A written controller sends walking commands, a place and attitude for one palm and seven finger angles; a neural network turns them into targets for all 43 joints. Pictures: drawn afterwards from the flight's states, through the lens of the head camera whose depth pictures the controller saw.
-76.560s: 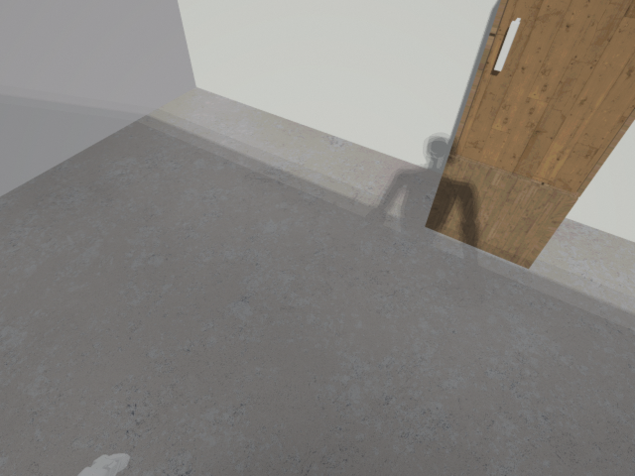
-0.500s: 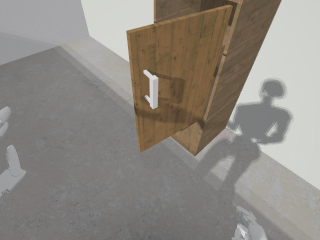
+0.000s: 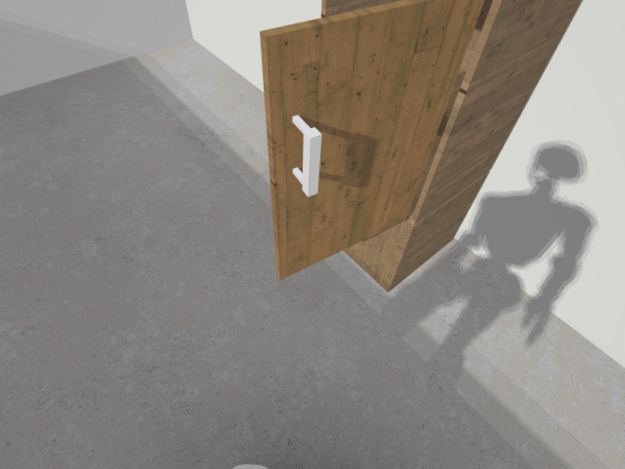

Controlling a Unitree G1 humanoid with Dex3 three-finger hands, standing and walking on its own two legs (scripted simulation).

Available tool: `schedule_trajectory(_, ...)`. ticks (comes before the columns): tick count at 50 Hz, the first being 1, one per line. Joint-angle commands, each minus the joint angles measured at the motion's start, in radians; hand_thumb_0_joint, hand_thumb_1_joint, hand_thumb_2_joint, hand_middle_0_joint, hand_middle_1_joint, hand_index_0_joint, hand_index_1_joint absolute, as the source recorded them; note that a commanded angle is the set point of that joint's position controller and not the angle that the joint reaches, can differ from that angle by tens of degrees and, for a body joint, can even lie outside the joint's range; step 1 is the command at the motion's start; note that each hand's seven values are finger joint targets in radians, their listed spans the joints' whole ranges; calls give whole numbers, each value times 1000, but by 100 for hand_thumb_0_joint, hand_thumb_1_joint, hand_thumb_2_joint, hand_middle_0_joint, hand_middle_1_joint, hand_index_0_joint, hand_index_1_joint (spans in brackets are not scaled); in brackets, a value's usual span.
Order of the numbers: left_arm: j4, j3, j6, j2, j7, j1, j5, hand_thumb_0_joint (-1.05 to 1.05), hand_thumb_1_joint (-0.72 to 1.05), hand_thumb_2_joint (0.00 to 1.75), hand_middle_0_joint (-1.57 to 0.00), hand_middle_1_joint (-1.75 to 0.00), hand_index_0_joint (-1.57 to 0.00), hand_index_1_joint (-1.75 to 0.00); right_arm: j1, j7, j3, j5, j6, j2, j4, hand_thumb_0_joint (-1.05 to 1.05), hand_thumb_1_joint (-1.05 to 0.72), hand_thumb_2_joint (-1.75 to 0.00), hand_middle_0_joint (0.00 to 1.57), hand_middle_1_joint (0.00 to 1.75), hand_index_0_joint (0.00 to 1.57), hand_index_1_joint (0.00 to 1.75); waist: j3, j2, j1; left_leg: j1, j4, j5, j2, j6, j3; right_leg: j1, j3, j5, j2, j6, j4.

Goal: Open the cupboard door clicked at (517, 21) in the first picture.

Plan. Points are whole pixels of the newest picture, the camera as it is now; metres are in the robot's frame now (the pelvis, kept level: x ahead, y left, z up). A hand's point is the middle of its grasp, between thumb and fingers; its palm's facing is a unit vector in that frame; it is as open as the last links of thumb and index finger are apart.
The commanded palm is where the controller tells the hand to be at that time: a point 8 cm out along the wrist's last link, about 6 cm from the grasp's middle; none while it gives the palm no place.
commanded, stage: let the arm hang, fingers relaxed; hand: left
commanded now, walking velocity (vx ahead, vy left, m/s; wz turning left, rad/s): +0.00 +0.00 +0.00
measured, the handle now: (304, 157) +0.57 +0.06 +0.06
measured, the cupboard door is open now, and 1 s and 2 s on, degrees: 81 81 81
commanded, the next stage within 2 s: look to check the result in 0.60 s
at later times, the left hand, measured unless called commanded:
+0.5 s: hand out of the picture +0.10 +0.20 -0.16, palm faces -0.02 -0.96 -0.26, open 7.4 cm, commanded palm none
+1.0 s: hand out of the picture +0.09 +0.21 -0.15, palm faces -0.03 -0.95 -0.31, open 7.4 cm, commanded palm none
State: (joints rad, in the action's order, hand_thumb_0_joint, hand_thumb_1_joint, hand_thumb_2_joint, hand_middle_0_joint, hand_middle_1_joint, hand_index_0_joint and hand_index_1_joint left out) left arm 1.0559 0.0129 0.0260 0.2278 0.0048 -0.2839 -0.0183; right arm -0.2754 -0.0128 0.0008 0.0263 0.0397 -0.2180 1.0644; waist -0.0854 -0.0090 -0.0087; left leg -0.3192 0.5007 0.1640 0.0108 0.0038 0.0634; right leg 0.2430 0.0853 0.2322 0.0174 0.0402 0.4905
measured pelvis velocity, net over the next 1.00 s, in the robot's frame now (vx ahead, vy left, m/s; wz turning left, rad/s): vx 0.04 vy -0.02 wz -0.03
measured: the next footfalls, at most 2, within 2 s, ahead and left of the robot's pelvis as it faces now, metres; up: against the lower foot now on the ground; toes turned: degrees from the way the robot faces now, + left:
none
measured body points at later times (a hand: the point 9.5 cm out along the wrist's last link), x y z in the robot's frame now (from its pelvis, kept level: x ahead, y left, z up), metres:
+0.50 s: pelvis +0.02 -0.01 +0.01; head +0.04 -0.02 +0.46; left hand +0.10 +0.25 -0.14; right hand +0.06 -0.26 -0.15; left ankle +0.07 +0.12 -0.74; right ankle +0.02 -0.10 -0.74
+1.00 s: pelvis +0.04 -0.02 +0.01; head +0.07 -0.03 +0.46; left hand +0.10 +0.26 -0.13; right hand +0.09 -0.28 -0.15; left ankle +0.07 +0.12 -0.74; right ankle +0.02 -0.10 -0.74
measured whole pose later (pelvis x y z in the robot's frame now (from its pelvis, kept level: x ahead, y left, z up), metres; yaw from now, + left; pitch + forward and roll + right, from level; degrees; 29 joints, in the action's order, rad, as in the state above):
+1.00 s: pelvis +0.04 -0.02 +0.01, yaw -2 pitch -2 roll +0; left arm 1.15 0.02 -0.01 0.26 0.02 -0.15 -0.01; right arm -0.14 -0.02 0.00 0.02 0.01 -0.26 1.14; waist -0.07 0.03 0.00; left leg -0.16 0.34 0.16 -0.01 0.02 0.03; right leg 0.10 0.05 0.22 0.04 0.05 0.35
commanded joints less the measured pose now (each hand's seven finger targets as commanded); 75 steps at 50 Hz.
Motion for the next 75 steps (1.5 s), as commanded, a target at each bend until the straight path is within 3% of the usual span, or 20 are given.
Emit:
schedule_trajectory(1, -24, 36, -36, 156, 8, 40, 7, 0, 90, 90, -20, -30, -20, -30, 21, -12, -39, -3, -33, -143, -44, 0, -90, -90, 20, 30, 20, 30, 54, 36, 16, 50, -126, 110, -78, -41, 82, 12, -162, 163, -127, 42, -183)
schedule_trajectory(6, 20, 35, -35, 157, 12, 54, 8, 0, 90, 90, -20, -30, -20, -30, 10, -13, -38, -3, -33, -140, -7, 0, -90, -90, 20, 30, 20, 30, 30, -16, 19, 78, -137, 91, -81, -43, 69, 25, -160, 180, -128, 39, -204)
schedule_trajectory(12, 35, 36, -37, 166, 16, 72, 7, 0, 90, 90, -20, -30, -20, -30, 40, -10, -34, -3, -35, -137, 14, 0, -90, -90, 20, 30, 20, 30, 13, -10, 11, 92, -146, 32, -83, -39, 54, 11, -158, 143, -129, 32, -208)
schedule_trajectory(19, 32, 35, -47, 165, 20, 102, 9, 0, 90, 90, -20, -30, -20, -30, 74, -11, -27, -2, -48, -139, 27, 0, -90, -90, 20, 30, 20, 30, 74, 7, 8, 124, -160, -108, -99, -34, 54, -78, -145, -60, -133, 21, -172)
schedule_trajectory(26, 30, 37, -50, 173, 19, 124, 8, 0, 90, 90, -20, -30, -20, -30, 108, -12, -27, -1, -49, -152, 29, 0, -90, -90, 20, 30, 20, 30, 62, 43, 6, 134, -176, -112, -100, -26, 46, -97, -149, -81, -136, 17, -194)
schedule_trajectory(32, 27, 38, -53, 178, 19, 136, 8, 0, 90, 90, -20, -30, -20, -30, 123, -14, -29, -2, -50, -169, 25, 0, -90, -90, 20, 30, 20, 30, 76, 33, 7, 157, -177, -117, -102, -24, 41, -106, -150, -91, -134, 19, -207)
schedule_trajectory(38, 32, 39, -56, 187, 19, 140, 10, 0, 90, 90, -20, -30, -20, -30, 127, -17, -30, -4, -52, -180, 23, 0, -90, -90, 20, 30, 20, 30, 109, 19, 11, 188, -172, -161, -107, -25, 36, -136, -148, -184, -138, 17, -202)
schedule_trajectory(47, 41, 37, -57, 201, 19, 137, 11, 0, 90, 90, -20, -30, -20, -30, 140, -18, -32, -6, -47, -197, 26, 0, -90, -90, 20, 30, 20, 30, 85, 7, 11, 206, -179, -133, -108, -25, 29, -116, -157, -159, -135, 14, -226)
schedule_trajectory(75, 33, 36, -63, 226, 20, 148, 13, 0, 90, 90, -20, -30, -20, -30, 152, -18, -29, -7, -54, -220, 23, 0, -90, -90, 20, 30, 20, 30, 111, 16, 10, 237, -193, -199, -117, -21, 25, -166, -159, -282, -142, 12, -222)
